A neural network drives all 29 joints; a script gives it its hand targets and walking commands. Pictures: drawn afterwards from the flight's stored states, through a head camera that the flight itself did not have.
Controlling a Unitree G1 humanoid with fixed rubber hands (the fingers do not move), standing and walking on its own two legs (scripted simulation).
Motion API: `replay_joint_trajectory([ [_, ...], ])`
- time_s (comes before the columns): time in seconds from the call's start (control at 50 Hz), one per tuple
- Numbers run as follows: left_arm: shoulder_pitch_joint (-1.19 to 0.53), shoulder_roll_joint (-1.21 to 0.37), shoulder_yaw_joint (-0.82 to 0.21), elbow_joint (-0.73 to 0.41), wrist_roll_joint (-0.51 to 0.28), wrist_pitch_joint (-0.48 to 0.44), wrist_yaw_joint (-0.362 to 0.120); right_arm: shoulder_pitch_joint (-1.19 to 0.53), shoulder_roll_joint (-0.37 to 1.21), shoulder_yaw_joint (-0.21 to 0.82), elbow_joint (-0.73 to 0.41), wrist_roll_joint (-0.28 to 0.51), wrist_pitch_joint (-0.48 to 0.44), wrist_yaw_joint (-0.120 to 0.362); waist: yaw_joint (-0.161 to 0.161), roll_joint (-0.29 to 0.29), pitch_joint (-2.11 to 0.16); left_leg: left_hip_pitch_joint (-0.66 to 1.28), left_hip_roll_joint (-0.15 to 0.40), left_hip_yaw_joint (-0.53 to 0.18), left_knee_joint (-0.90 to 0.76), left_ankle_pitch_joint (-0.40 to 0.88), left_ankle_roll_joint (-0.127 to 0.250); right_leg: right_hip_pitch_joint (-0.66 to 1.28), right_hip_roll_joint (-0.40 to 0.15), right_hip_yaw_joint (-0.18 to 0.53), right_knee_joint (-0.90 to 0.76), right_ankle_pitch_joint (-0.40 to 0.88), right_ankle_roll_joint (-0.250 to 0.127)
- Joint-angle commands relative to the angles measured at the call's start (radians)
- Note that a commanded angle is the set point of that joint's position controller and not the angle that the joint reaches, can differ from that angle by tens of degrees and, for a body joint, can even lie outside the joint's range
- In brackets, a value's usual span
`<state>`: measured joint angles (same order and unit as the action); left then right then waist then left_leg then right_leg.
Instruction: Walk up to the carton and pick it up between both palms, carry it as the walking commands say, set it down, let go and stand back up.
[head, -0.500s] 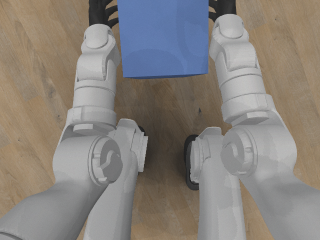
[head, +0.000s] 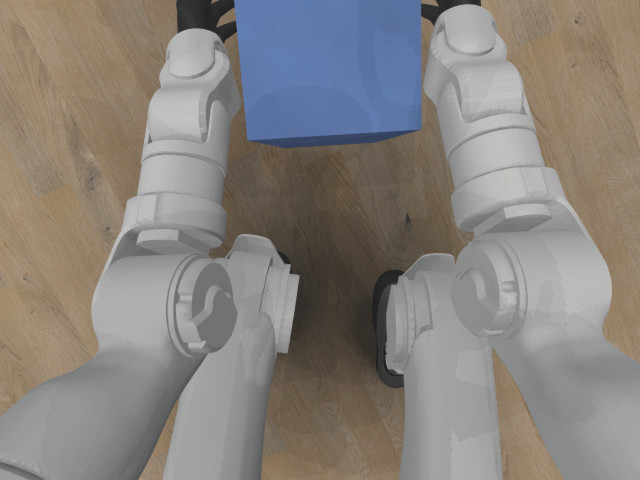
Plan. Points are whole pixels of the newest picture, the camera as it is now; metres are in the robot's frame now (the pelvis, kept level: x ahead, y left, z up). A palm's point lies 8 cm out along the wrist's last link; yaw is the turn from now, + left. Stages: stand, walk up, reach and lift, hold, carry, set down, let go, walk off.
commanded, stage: set down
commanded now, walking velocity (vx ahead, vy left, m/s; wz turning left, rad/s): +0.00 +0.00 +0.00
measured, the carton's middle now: (326, 49) +0.54 +0.05 -0.23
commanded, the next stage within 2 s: none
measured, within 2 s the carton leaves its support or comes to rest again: rests again in 0.26 s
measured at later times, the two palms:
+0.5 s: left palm (202, 29) +0.52 +0.17 -0.16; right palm (446, 16) +0.56 -0.07 -0.16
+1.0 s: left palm (195, 31) +0.52 +0.18 -0.16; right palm (441, 17) +0.56 -0.06 -0.17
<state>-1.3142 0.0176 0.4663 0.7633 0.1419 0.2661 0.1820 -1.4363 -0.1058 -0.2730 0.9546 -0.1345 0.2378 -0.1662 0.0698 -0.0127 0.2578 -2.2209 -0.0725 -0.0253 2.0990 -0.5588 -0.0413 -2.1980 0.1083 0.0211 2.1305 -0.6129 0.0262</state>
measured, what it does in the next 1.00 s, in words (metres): stands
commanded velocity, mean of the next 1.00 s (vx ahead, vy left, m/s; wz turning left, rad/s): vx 0.00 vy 0.00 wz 0.00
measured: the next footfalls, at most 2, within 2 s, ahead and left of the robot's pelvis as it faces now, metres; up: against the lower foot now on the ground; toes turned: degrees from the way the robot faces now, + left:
none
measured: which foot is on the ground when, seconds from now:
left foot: down 0.00-1.00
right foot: down 0.00-1.00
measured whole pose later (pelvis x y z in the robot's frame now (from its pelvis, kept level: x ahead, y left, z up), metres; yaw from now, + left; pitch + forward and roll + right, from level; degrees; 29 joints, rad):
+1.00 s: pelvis +0.00 +0.00 -0.01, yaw +1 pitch +40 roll +2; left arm -1.38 0.09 0.51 0.87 0.15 0.22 0.06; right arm -1.46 -0.08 -0.37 0.95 -0.24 0.20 -0.09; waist 0.08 -0.01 0.28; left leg -2.26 -0.07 -0.02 2.13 -0.56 -0.05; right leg -2.25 0.12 0.03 2.17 -0.61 0.02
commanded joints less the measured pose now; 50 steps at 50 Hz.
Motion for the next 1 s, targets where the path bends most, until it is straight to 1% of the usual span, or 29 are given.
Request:
replay_joint_trajectory([
  [0.0, -0.706, -0.922, -0.478, -0.046, -0.124, -0.036, -0.294, -0.534, 0.993, 0.345, -0.03, 0.087, -0.033, 0.254, 0.029, -0.038, -1.212, 0.663, -0.092, 0.097, -0.127, 0.378, -0.003, 0.518, 0.09, -0.056, -0.173, 0.327, -0.022],
  [0.12, -0.712, -0.914, -0.457, -0.022, -0.136, -0.039, -0.304, -0.559, 0.975, 0.339, -0.031, 0.086, -0.038, 0.25, 0.024, -0.054, -1.214, 0.63, -0.089, 0.1, -0.112, 0.365, -0.001, 0.528, 0.086, -0.052, -0.17, 0.325, -0.023],
  [0.28, -0.687, -0.918, -0.434, 0.009, -0.139, -0.04, -0.318, -0.55, 0.971, 0.339, -0.026, 0.08, -0.037, 0.252, 0.025, -0.073, -1.203, 0.592, -0.087, 0.103, -0.093, 0.367, 0.0, 0.529, 0.083, -0.052, -0.157, 0.339, -0.023],
  [0.4, -0.662, -0.914, -0.417, 0.03, -0.128, -0.041, -0.329, -0.513, 0.966, 0.311, 0.0, 0.06, -0.037, 0.261, 0.025, -0.067, -1.147, 0.556, -0.086, 0.101, -0.093, 0.359, -0.001, 0.486, 0.083, -0.051, -0.153, 0.334, -0.026],
  [0.6, -0.609, -0.877, -0.374, 0.083, -0.1, -0.043, -0.343, -0.457, 0.92, 0.266, 0.048, 0.017, -0.035, 0.272, 0.02, -0.079, -1.032, 0.506, -0.083, 0.099, -0.095, 0.314, 0.001, 0.432, 0.081, -0.05, -0.155, 0.292, -0.029],
  [0.82, -0.559, -0.835, -0.347, 0.123, -0.085, -0.046, -0.359, -0.387, 0.868, 0.217, 0.084, -0.034, -0.029, 0.281, -0.005, -0.067, -0.93, 0.449, -0.081, 0.097, -0.099, 0.28, -0.002, 0.401, 0.077, -0.045, -0.156, 0.274, -0.034],
  [0.98, -0.53, -0.79, -0.315, 0.146, -0.062, -0.046, -0.363, -0.369, 0.832, 0.197, 0.098, -0.052, -0.025, 0.285, -0.003, -0.072, -0.881, 0.425, -0.077, 0.097, -0.102, 0.244, 0.0, 0.396, 0.074, -0.041, -0.158, 0.247, -0.031],
])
